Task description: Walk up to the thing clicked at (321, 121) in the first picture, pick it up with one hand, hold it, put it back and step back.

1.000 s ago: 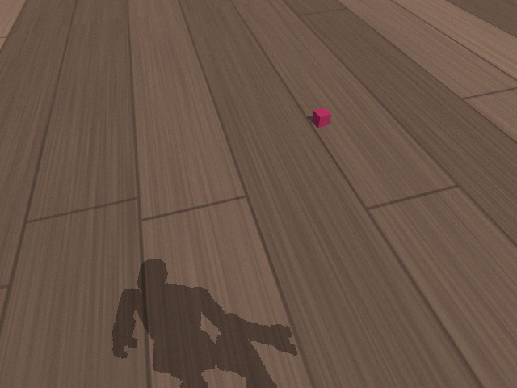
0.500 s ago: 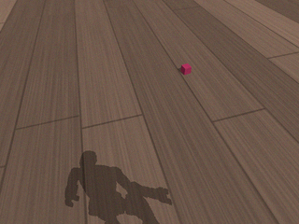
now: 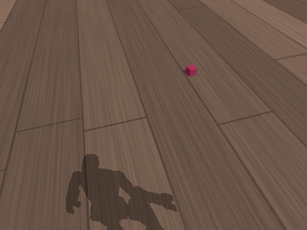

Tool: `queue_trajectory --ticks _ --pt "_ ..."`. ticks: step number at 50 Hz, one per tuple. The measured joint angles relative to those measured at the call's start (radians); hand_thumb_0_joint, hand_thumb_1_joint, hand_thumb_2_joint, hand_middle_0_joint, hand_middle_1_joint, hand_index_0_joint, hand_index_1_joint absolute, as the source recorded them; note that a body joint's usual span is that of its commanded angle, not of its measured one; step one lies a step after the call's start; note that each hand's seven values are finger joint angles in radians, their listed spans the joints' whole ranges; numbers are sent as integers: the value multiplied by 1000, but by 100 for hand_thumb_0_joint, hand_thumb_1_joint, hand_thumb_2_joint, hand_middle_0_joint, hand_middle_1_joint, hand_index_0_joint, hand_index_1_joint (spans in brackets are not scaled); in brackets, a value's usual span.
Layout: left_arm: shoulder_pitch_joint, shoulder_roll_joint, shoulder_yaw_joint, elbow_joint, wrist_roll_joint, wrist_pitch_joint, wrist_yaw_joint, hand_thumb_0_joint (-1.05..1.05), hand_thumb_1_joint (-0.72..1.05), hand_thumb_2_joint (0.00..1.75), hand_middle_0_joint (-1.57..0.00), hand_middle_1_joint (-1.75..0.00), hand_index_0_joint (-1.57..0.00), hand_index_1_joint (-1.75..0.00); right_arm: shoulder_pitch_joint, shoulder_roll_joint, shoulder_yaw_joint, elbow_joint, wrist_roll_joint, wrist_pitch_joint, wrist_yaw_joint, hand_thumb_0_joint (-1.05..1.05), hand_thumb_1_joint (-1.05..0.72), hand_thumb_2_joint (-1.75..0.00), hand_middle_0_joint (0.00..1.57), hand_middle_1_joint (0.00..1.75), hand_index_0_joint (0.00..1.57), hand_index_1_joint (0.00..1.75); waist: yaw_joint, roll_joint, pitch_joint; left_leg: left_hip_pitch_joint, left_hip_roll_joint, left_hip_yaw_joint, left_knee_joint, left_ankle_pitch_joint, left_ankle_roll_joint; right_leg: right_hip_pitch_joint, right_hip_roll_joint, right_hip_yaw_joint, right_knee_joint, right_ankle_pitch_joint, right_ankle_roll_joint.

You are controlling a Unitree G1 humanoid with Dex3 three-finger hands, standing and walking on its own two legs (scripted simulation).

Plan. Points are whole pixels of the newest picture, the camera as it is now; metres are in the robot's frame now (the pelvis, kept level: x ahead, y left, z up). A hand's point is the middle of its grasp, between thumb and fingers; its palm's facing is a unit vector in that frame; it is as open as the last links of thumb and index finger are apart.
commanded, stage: stand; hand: left
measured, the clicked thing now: (191, 70) +1.73 -0.39 -0.74
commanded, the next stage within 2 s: walk up in 0.12 s
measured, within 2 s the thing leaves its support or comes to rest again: neither
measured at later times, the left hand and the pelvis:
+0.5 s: hand (91, 221) +0.18 +0.21 -0.14, palm faces +0.08 -0.92 -0.39, open 7.4 cm; pelvis +0.09 -0.11 -0.03, yaw +5 degrees
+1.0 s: hand (129, 186) +0.30 +0.11 -0.18, palm faces +0.17 -0.95 -0.27, open 7.4 cm; pelvis +0.31 -0.17 -0.03, yaw +12 degrees
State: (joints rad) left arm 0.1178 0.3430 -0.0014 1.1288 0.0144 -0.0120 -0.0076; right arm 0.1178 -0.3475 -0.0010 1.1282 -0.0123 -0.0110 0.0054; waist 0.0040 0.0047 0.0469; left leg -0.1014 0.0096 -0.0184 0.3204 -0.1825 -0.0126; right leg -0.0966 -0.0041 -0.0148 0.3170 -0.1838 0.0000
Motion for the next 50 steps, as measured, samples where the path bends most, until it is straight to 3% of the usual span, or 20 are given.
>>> queue_trajectory --ticks 6,7,10,12,14,21,23,24,25,27,29,34,39,41,43,46,50 --pt "3 0 -1 2 -1 0 -1 1 90 90 -20 -30 -20 -30 0 0 1 2 1 -1 0 0 -90 -90 20 29 20 30 1 1 2 3 -2 1 -3 0 1 0 -2 1 3 -3 1" --pt "6 1 17 -10 11 6 -16 1 90 90 -20 -30 -20 -30 12 1 -10 -11 -1 -6 5 0 -90 -90 20 29 20 30 1 1 -3 -11 -2 -3 18 -22 11 -14 -2 -5 30 -43 -4" --pt "11 33 71 -70 46 28 -70 1 90 90 -20 -30 -20 -30 83 0 -49 -61 -14 -43 18 0 -90 -90 20 30 20 30 8 -21 -24 -62 -11 -22 93 -74 38 -130 -4 4 282 -216 -16" --pt "3 66 97 -105 55 38 -91 1 90 90 -20 -30 -20 -30 126 -4 -65 -83 -17 -64 12 0 -90 -90 21 30 21 30 8 -47 -25 -75 -17 -34 108 -72 36 -230 -14 39 475 -217 -17" --pt "0 99 116 -133 54 39 -106 1 90 90 -20 -30 -20 -30 166 -12 -73 -93 -21 -71 8 0 -90 -90 21 30 21 30 7 -73 -25 -63 -19 -42 104 -84 27 -298 -40 69 562 -219 -12" --pt "9 151 145 -192 52 42 -141 1 90 90 -20 -30 -20 -30 238 -91 -105 -109 -41 -61 6 0 -90 -90 21 30 21 30 -8 -65 -30 -3 53 -76 142 -175 -4 -321 -98 72 391 -225 7" --pt "15 148 147 -204 47 27 -138 1 90 90 -20 -30 -20 -30 241 -118 -113 -108 -46 -50 2 0 -90 -90 21 30 21 30 -7 -35 -32 -16 90 -98 228 -251 16 -279 -81 32 330 -116 20" --pt "15 138 147 -213 48 13 -133 1 90 90 -20 -30 -20 -30 238 -132 -116 -103 -47 -42 -6 0 -90 -90 21 30 21 30 -7 -10 -28 -56 106 -120 344 -309 40 -272 -64 3 346 -71 28" --pt "19 125 143 -224 51 0 -127 1 90 90 -20 -30 -20 -30 232 -137 -116 -95 -40 -31 -14 0 -90 -90 21 30 21 30 -2 3 -29 -114 95 -130 491 -339 50 -267 -57 -22 372 -90 29" --pt "41 95 128 -236 45 -9 -118 1 90 90 -20 -30 -20 -30 210 -138 -111 -82 -26 -21 -17 1 -90 -90 20 29 20 30 15 13 -35 -226 59 -89 721 -308 62 -227 -52 -53 355 -123 18" --pt "74 70 111 -232 39 -11 -114 1 90 90 -20 -30 -20 -30 186 -136 -101 -89 -12 -34 -4 1 -91 -90 20 29 20 30 29 21 -39 -303 43 -23 798 -242 65 -163 -41 -77 282 -121 -2" --pt "152 59 95 -216 31 -6 -110 1 90 90 -20 -30 -20 -30 146 -110 -82 -160 -1 -66 32 0 -91 -90 20 29 20 30 60 7 -34 -393 39 72 634 -188 44 -32 -2 -119 135 -114 -44" --pt "201 93 99 -227 33 8 -110 1 90 90 -20 -30 -20 -30 126 -76 -70 -219 2 -76 39 0 -90 -90 20 29 20 30 90 -34 -2 -369 52 94 366 -72 45 53 33 -160 124 -189 -49" --pt "222 104 97 -235 31 16 -108 1 90 90 -20 -30 -20 -30 130 -76 -70 -246 -1 -91 30 0 -90 -90 20 30 20 30 91 -55 6 -316 38 106 285 -1 60 48 24 -168 224 -274 -51" --pt "226 97 96 -233 29 26 -98 1 90 90 -20 -30 -20 -30 124 -75 -75 -273 -13 -104 11 0 -90 -90 20 30 20 30 79 -85 27 -315 18 119 350 -28 63 -37 -1 -117 472 -323 -58" --pt "214 91 80 -229 32 38 -100 1 90 90 -20 -30 -20 -30 139 -67 -68 -296 8 -108 -10 0 -90 -90 21 30 21 30 49 -104 30 -268 12 114 360 -88 57 -209 1 -19 784 -269 -34" --pt "177 110 88 -254 28 28 -114 1 90 90 -20 -30 -20 -30 191 -61 -51 -288 10 -113 -16 0 -90 -90 21 30 21 30 28 -130 19 -178 19 98 302 -112 27 -382 -82 36 801 -194 -5"
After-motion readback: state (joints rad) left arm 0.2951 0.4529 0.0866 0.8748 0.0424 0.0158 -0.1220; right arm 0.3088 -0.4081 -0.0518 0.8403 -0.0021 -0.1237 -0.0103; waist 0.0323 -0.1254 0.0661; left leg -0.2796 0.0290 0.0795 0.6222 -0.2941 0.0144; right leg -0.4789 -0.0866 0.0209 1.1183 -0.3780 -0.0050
